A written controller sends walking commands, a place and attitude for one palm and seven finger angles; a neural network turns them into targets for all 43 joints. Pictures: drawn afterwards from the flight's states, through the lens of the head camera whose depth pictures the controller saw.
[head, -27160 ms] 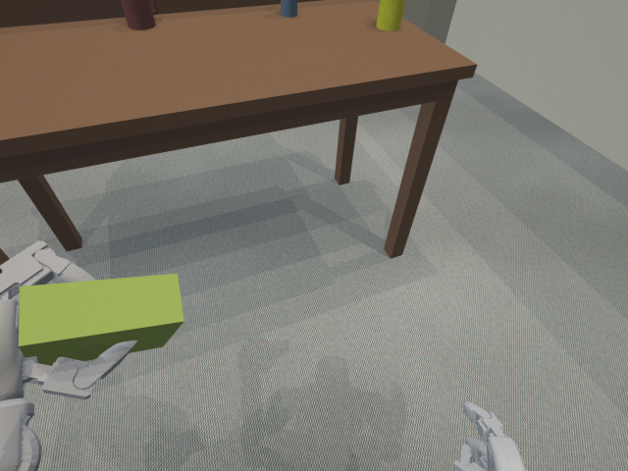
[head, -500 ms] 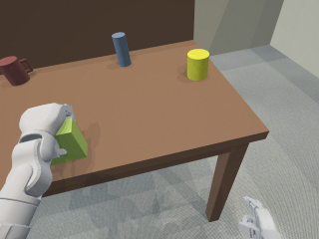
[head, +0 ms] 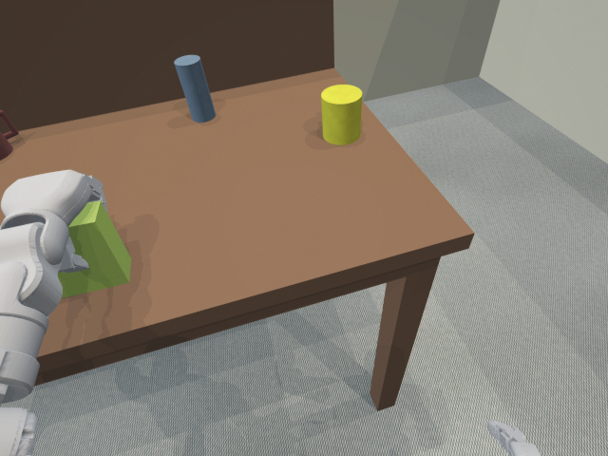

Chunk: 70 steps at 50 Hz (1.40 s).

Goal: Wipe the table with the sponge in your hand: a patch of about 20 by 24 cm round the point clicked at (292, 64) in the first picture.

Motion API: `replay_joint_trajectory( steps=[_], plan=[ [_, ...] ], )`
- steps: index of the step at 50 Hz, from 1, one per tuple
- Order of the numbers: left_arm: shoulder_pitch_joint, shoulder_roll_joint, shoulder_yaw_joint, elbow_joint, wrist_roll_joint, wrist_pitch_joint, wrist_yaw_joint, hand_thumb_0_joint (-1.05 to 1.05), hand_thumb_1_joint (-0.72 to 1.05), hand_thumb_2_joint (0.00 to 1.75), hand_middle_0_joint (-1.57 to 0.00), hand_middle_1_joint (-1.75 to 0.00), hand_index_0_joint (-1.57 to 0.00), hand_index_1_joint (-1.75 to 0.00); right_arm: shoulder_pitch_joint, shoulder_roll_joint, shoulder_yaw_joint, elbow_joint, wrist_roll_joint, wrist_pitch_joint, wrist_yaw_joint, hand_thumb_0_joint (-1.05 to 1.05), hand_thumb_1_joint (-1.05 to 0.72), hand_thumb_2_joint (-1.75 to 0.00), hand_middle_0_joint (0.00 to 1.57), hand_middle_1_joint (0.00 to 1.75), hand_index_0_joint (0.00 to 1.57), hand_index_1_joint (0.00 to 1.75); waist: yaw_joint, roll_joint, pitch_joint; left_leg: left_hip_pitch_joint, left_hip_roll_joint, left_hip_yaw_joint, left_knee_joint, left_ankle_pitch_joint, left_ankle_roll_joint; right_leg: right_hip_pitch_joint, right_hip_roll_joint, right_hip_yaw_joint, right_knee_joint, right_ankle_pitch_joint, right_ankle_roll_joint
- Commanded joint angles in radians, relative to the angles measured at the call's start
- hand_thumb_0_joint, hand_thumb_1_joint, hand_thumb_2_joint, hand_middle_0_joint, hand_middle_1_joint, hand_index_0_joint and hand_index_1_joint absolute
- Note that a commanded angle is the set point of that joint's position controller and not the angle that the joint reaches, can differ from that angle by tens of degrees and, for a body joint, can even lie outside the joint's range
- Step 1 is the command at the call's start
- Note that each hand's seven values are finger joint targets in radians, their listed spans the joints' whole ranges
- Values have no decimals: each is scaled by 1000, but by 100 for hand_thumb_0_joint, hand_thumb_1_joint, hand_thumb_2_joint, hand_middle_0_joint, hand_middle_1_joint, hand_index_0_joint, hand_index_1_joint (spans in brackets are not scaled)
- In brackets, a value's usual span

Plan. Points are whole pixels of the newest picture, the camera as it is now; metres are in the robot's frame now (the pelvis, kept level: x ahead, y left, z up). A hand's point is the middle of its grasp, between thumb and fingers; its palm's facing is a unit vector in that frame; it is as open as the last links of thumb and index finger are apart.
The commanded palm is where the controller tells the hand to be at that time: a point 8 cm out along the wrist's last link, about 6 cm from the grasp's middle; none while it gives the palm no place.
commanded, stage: wipe forward along the first lane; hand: left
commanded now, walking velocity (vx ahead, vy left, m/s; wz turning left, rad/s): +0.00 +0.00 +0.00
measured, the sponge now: (79, 261) +0.33 +0.35 +0.09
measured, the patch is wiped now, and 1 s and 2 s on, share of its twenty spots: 0.30 0.45 0.60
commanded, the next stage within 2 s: slide across to the middle lane in 1.16 s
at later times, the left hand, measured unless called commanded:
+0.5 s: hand (73, 209) +0.38 +0.37 +0.14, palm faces -0.16 +0.05 -0.99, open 9.0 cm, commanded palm +0.38 +0.37 +0.17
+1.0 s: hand (73, 191) +0.42 +0.39 +0.14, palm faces -0.15 +0.05 -0.99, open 9.0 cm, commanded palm +0.42 +0.38 +0.17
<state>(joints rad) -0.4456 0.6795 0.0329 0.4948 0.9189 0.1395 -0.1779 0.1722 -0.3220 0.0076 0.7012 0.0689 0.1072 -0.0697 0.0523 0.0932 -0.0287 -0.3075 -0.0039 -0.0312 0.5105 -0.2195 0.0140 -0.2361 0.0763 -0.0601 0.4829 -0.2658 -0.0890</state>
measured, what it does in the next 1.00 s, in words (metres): stands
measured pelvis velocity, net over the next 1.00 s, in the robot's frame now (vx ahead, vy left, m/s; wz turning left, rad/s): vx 0.00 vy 0.02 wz -0.02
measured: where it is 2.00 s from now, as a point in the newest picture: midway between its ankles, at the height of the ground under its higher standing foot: outside the picture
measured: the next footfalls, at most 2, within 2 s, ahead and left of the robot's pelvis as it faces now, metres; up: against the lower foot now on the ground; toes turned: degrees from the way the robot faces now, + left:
none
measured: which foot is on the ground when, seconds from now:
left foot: down 0.00-1.00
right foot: down 0.00-1.00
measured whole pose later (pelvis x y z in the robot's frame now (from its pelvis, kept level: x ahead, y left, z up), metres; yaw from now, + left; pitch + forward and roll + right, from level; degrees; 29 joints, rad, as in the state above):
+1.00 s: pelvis +0.00 +0.02 -0.01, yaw -1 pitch +9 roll -1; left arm -0.82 0.79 0.02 1.02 1.03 -0.03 -0.08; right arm 0.31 -0.32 -0.01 0.71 0.09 0.15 -0.06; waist -0.02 0.08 -0.08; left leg -0.50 -0.01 -0.03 0.59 -0.24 0.03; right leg -0.41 0.07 -0.05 0.53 -0.27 -0.06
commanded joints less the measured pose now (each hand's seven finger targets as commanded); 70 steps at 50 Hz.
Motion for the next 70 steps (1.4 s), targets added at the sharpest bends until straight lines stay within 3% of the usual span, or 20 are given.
replay_joint_trajectory(
  steps=[1,8,11,16,22,28,32,35,38,44,47,50,53,56,57,59,63,66,68,70],
  plan=[
    [-203,268,77,68,50,-29,39,0,10,130,-120,-160,-120,-160,-64,-128,-45,-135,0,-27,-7,0,-90,-90,20,30,20,30,-18,-152,-103,-33,-53,27,-9,15,40,14,-67,160,-118,130,48],
    [-251,292,95,152,57,-100,64,0,10,130,-120,-160,-120,-160,-6,-135,-59,-127,3,-10,-4,0,-90,-90,20,30,20,30,-31,-170,-135,-87,-51,27,22,5,45,-2,-69,177,-90,165,52],
    [-301,298,91,217,58,-121,81,0,10,130,-120,-160,-120,-160,17,-141,-61,-113,7,-7,-5,0,-90,-90,20,30,20,30,-44,-184,-93,-117,-50,29,30,-39,45,-47,-70,187,-103,96,55],
    [-426,330,74,294,80,-138,105,0,10,130,-120,-160,-120,-160,59,-148,-64,-96,13,-11,-7,0,-90,-90,20,30,20,30,-64,-173,-116,-144,-48,27,38,-72,47,-77,-70,195,-110,16,56],
    [-505,347,58,357,99,-146,111,0,10,130,-120,-160,-120,-160,91,-149,-64,-92,16,-7,-6,0,-90,-90,20,30,20,30,-76,-135,-182,-164,-42,15,44,-59,46,-51,-71,201,-89,68,49],
    [-524,383,81,400,103,-172,117,0,10,130,-120,-160,-120,-160,128,-153,-65,-86,16,3,-9,0,-90,-90,20,30,20,30,-86,-167,-205,-191,-41,16,60,-49,49,-31,-70,196,-71,128,57],
    [-525,343,54,398,109,-186,120,0,10,130,-120,-160,-120,-160,135,-152,-68,-92,18,8,-5,0,-90,-90,20,30,20,30,-82,-128,-203,-164,-41,16,45,-20,51,-60,-54,161,-64,155,44],
    [-538,331,37,423,111,-179,132,0,10,130,-120,-160,-120,-160,142,-154,-66,-89,20,13,-5,0,-90,-90,20,30,20,30,-96,-156,-160,-177,-43,19,43,-48,53,-87,-50,156,-77,111,50],
    [-562,360,57,435,116,-176,142,0,10,130,-120,-160,-120,-160,155,-157,-68,-79,19,14,-6,0,-90,-90,20,30,20,30,-98,-153,-182,-162,-43,18,36,-37,56,-88,-44,143,-76,103,49],
    [-616,315,8,445,119,-162,147,0,10,130,-120,-160,-120,-160,167,-155,-67,-75,20,15,-7,0,-90,-90,20,30,20,30,-113,-150,-191,-128,-42,14,25,-27,56,-109,-36,123,-82,98,47],
    [-623,362,43,461,127,-158,141,0,10,130,-120,-160,-120,-160,174,-160,-67,-71,18,18,-8,0,-90,-90,20,30,20,30,-103,-128,-221,-124,-41,13,24,11,54,-89,-36,124,-75,150,41],
    [-622,318,8,477,130,-155,140,0,10,130,-120,-160,-120,-160,178,-155,-65,-73,17,24,-7,0,-90,-90,20,30,20,30,-113,-150,-204,-110,-41,9,21,12,54,-112,-30,105,-73,138,43],
    [-633,341,21,483,136,-157,138,0,10,130,-120,-160,-120,-160,187,-156,-65,-71,15,27,-7,0,-90,-90,20,30,20,30,-109,-133,-220,-95,-40,6,18,38,54,-108,-26,99,-68,151,38],
    [-636,277,-24,465,134,-160,134,0,10,130,-120,-160,-120,-160,179,-150,-64,-79,16,28,-5,0,-90,-90,20,30,20,30,-116,-114,-193,-71,-34,2,11,27,51,-148,-23,89,-75,120,35],
    [-635,289,-8,453,130,-165,130,0,10,130,-120,-160,-120,-160,181,-150,-66,-81,14,25,-6,0,-90,-90,20,30,20,30,-101,-104,-213,-59,-30,-6,0,44,50,-139,-22,86,-75,127,29],
    [-635,298,-4,478,133,-161,136,0,10,130,-120,-160,-120,-160,189,-153,-66,-75,15,30,-7,0,-90,-90,20,30,20,30,-110,-143,-203,-59,-30,-8,2,36,51,-147,-19,82,-75,110,33],
    [-607,270,-6,457,125,-171,140,0,10,130,-120,-160,-120,-160,194,-149,-70,-75,13,31,-3,0,-90,-90,20,30,20,30,-96,-129,-225,-18,-25,-20,-6,81,45,-153,-15,70,-65,127,26],
    [-660,188,-65,384,107,-172,149,0,10,130,-120,-160,-120,-160,176,-137,-72,-80,13,25,2,0,-90,-90,20,30,20,30,-106,-94,-221,28,-19,-30,-17,74,43,-177,-16,67,-77,101,25],
    [-692,199,-53,371,97,-166,157,0,10,130,-120,-160,-120,-160,173,-138,-72,-68,14,20,1,0,-90,-90,20,30,20,30,-110,-97,-222,53,-14,-42,-28,80,42,-181,-15,67,-82,95,24],
    [-726,157,-79,353,75,-155,163,0,10,130,-120,-160,-120,-160,165,-133,-72,-63,17,13,0,0,-90,-90,20,30,20,30,-119,-98,-212,67,-13,-47,-40,59,40,-189,-17,65,-90,81,26]
  ],
)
